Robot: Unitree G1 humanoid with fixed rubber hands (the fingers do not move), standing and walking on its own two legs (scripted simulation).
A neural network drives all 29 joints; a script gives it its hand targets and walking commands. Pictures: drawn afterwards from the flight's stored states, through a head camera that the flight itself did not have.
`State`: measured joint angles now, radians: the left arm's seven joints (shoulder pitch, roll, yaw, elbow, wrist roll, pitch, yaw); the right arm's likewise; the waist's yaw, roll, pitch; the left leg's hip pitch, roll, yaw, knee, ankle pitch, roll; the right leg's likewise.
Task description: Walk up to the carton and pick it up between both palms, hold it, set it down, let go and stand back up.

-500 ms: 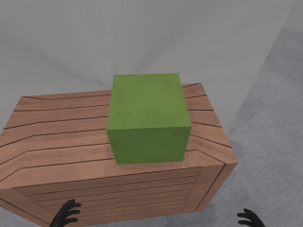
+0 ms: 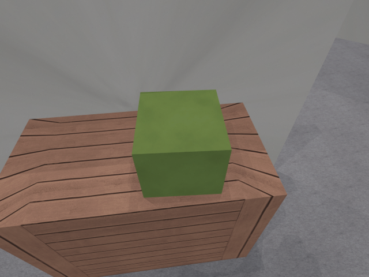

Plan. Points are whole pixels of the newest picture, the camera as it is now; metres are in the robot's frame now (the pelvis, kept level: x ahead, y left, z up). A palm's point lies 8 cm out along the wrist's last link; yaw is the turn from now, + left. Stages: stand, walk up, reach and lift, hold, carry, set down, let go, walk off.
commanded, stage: stand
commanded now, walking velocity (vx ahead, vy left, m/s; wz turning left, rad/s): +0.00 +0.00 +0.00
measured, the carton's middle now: (180, 142) +0.51 +0.04 -0.04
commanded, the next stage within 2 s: none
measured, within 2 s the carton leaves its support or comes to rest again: neither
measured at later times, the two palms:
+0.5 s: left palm out of the picture +0.08 +0.31 -0.11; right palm out of the picture +0.10 -0.29 -0.11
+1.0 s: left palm out of the picture +0.08 +0.32 -0.11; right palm out of the picture +0.08 -0.30 -0.11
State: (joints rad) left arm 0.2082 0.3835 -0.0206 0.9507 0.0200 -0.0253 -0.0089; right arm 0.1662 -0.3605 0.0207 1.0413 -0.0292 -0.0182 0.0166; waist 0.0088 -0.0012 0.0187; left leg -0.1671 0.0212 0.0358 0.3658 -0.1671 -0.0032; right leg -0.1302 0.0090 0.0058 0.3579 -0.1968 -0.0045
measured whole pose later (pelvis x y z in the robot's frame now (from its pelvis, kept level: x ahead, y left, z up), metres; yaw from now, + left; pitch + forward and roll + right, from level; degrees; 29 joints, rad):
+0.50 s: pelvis +0.00 +0.01 +0.00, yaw +0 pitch -2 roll +0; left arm 0.15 0.38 -0.03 1.03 0.01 -0.01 0.01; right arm 0.09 -0.37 0.01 1.09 -0.02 -0.02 0.00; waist 0.01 0.00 0.03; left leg -0.13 0.00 0.03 0.32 -0.15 0.01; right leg -0.09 -0.01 0.01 0.32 -0.19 0.02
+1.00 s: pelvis +0.01 +0.01 +0.00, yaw +0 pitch -2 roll +0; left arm 0.15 0.39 -0.02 1.06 0.01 -0.02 0.01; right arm 0.11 -0.38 0.01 1.13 -0.02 -0.01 0.00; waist 0.00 0.00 0.03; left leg -0.11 0.00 0.03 0.29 -0.14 0.01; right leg -0.07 -0.01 0.01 0.29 -0.17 0.01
